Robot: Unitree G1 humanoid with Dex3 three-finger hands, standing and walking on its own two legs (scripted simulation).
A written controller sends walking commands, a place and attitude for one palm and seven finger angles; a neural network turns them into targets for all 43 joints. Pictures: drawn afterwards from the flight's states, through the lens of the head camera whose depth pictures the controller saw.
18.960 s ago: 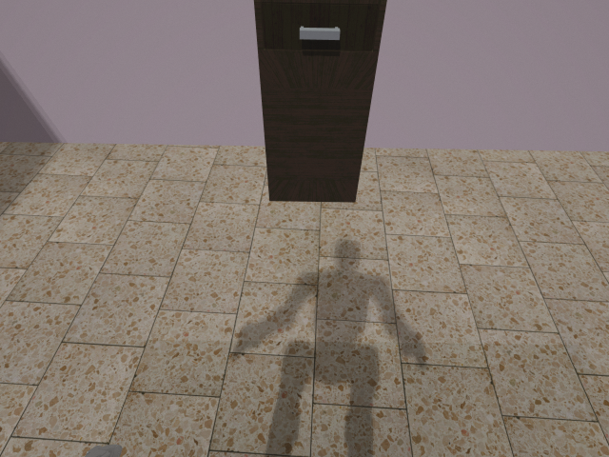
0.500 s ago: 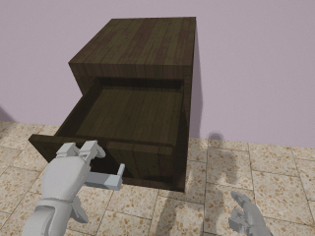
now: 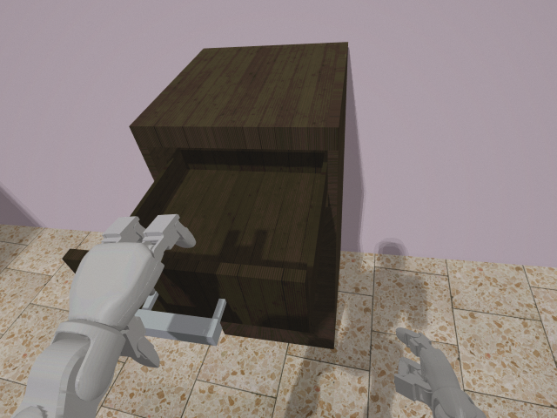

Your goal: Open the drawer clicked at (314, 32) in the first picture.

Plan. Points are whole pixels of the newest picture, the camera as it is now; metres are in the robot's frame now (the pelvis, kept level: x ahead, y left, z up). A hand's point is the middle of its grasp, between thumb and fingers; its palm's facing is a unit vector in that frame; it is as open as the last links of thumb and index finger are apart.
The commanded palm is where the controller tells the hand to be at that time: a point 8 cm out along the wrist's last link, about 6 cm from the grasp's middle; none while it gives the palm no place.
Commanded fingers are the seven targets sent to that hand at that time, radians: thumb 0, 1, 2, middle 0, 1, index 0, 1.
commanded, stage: lift the hand off the handle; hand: left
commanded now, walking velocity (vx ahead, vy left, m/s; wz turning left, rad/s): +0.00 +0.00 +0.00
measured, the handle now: (180, 313) +0.25 +0.20 +0.03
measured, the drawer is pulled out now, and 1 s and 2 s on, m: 0.30 0.30 0.30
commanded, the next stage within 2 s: draw the hand back to the body in 0.28 s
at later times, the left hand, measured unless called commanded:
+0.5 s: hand (140, 284) +0.21 +0.19 +0.17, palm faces +0.15 -0.13 -0.98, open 13.8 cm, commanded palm +0.17 +0.19 +0.23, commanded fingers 0.00 -0.50 0.30 -0.30 -1.20 -0.30 -1.20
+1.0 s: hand (88, 302) +0.18 +0.24 +0.17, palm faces +0.14 -0.09 -0.99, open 13.8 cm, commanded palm +0.15 +0.24 +0.23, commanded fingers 0.00 -0.43 0.33 -0.29 -1.15 -0.29 -1.15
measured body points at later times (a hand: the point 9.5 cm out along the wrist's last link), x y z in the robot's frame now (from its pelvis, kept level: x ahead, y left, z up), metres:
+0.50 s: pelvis +0.00 -0.01 +0.00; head -0.02 -0.07 +0.45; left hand +0.19 +0.19 +0.22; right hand +0.25 -0.19 -0.08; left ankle +0.04 +0.14 -0.73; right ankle -0.04 -0.11 -0.73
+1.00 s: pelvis +0.00 +0.01 +0.00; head -0.01 -0.04 +0.45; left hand +0.17 +0.24 +0.22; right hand +0.24 -0.19 -0.08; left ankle +0.04 +0.14 -0.73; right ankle -0.04 -0.11 -0.73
